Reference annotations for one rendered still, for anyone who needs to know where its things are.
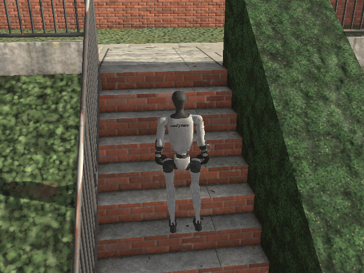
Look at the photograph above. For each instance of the stairs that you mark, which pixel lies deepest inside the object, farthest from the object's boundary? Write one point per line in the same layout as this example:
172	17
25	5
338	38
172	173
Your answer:
133	215

